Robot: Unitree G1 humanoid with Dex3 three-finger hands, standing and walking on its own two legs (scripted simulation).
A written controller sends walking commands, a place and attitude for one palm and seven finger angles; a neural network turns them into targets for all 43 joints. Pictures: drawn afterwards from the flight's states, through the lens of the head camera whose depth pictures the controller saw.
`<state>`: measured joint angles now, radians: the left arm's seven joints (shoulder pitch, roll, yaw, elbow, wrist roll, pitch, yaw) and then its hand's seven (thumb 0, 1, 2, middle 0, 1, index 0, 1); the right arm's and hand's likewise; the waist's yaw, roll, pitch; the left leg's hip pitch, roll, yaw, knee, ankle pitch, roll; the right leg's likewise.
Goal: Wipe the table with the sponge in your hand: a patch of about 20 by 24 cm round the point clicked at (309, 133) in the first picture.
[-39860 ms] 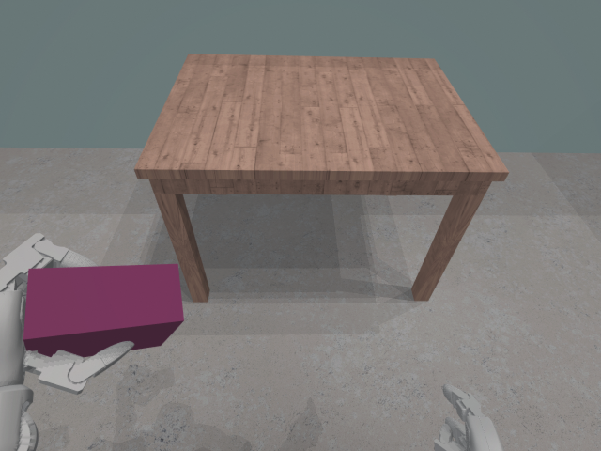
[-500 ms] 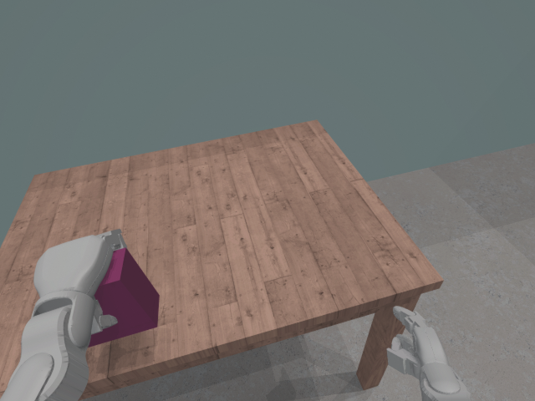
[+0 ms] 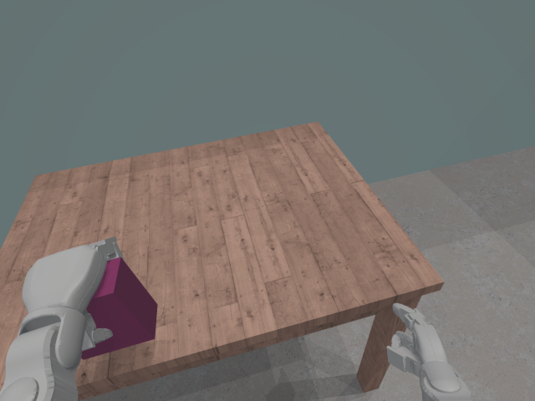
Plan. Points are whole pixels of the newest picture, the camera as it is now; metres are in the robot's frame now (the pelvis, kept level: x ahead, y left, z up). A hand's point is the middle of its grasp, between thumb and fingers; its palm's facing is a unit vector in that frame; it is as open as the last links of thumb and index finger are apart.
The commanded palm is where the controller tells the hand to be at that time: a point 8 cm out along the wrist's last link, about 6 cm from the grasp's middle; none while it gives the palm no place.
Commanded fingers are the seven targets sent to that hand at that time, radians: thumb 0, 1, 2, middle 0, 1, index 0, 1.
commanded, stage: bring the sponge back beside the body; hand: left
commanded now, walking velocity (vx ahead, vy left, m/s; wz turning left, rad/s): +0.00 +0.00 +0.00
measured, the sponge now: (109, 317) +0.19 +0.28 +0.05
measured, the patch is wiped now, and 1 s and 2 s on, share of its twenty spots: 1.00 1.00 1.00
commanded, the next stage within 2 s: step back with the hand held close in 0.38 s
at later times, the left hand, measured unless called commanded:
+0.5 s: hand (87, 300) +0.18 +0.29 +0.11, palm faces +0.07 -0.11 -0.99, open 10.3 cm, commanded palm +0.16 +0.28 +0.17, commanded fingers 0.00 0.10 1.30 -1.20 -1.60 -1.20 -1.60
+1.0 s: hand (81, 291) +0.17 +0.27 +0.14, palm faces +0.36 -0.82 -0.44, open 10.3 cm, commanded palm +0.12 +0.31 +0.17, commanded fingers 0.00 0.10 1.30 -1.20 -1.60 -1.20 -1.60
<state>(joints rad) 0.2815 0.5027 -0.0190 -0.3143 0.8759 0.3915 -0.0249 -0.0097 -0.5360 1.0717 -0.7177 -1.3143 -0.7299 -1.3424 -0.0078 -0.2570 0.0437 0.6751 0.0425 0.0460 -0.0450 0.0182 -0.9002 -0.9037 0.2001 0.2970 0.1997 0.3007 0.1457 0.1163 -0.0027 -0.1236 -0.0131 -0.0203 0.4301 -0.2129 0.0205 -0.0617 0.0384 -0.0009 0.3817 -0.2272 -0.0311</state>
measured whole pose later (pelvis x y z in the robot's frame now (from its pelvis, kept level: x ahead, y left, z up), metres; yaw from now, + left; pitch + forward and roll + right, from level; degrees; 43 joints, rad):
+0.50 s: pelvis +0.00 +0.00 +0.00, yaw +0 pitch -6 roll -1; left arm 0.28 0.51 -0.02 -0.33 0.88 0.41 -0.03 -0.01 -0.54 1.07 -0.72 -1.31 -0.73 -1.34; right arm -0.01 -0.25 0.05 0.68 0.04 0.05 -0.04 0.02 -0.90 -0.90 0.20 0.30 0.20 0.30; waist 0.15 0.11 0.00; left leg -0.13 -0.01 -0.02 0.43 -0.21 0.02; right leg -0.06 0.04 0.00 0.38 -0.22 -0.03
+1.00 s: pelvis -0.03 +0.02 -0.02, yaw +1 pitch +2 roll -2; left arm 0.52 0.42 0.36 -0.53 -0.04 -0.09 0.11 -0.02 -0.54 1.07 -0.71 -1.32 -0.73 -1.34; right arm 0.27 -0.25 0.01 0.59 0.02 -0.04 -0.09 0.02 -0.90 -0.90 0.20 0.30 0.20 0.30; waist 0.00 0.01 -0.03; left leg -0.42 -0.03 -0.03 0.63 -0.25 0.05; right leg -0.34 0.03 -0.02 0.56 -0.25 0.01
